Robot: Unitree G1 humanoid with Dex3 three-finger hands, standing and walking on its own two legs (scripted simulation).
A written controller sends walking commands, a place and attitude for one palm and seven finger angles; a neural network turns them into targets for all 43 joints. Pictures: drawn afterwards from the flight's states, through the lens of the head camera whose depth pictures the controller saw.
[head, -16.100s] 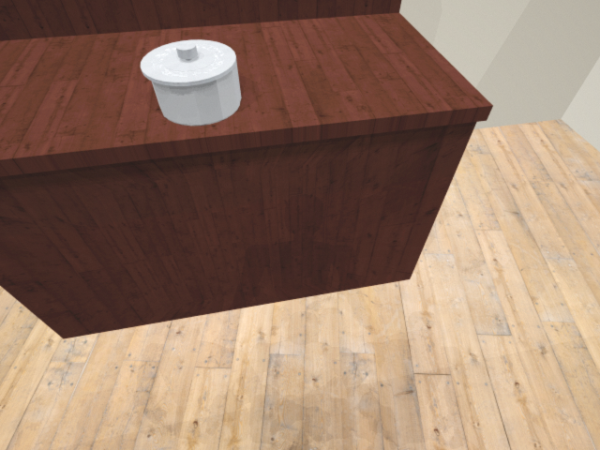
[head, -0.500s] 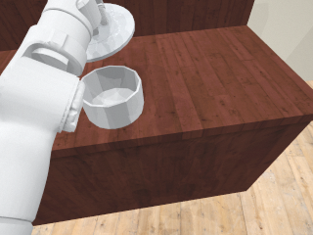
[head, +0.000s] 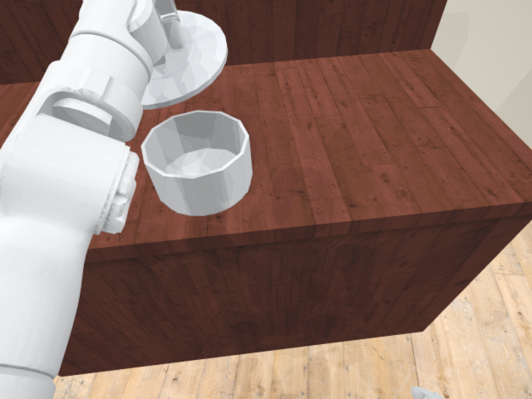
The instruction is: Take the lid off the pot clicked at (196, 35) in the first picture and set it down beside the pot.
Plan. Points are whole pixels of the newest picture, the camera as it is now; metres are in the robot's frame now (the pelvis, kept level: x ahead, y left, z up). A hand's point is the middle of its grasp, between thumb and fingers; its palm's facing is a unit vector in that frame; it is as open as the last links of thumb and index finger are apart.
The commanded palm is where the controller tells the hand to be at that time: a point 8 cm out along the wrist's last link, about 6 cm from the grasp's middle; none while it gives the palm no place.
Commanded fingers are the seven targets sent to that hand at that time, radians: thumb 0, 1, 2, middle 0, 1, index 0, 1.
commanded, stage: move the lid sideways beside the pot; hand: left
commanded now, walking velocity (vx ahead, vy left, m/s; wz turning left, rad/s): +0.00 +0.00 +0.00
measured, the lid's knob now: (150, 40) +0.52 +0.12 +0.30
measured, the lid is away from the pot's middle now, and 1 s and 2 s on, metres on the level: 0.02 0.17 0.25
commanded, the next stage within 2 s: lower the lid onto the table in 1.82 s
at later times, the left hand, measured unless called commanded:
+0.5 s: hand (90, 45) +0.48 +0.18 +0.31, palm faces -0.18 -0.12 -0.98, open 5.8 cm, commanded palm +0.47 +0.19 +0.37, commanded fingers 0.00 0.83 0.75 -0.84 -1.10 -0.97 -1.12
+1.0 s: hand (34, 54) +0.47 +0.25 +0.31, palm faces -0.17 -0.12 -0.98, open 5.8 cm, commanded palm +0.47 +0.25 +0.37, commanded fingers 0.00 0.83 0.75 -0.84 -1.10 -0.97 -1.12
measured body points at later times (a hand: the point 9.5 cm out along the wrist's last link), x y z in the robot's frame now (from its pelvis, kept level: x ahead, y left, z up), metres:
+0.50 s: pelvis +0.00 +0.01 +0.00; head +0.02 -0.01 +0.45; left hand +0.48 +0.19 +0.36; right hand +0.08 -0.26 -0.13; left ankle +0.03 +0.11 -0.74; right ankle -0.06 -0.12 -0.74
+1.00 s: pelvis -0.01 +0.01 +0.00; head +0.03 +0.01 +0.45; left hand +0.48 +0.25 +0.36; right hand +0.06 -0.26 -0.13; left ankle +0.03 +0.11 -0.74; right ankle -0.06 -0.12 -0.74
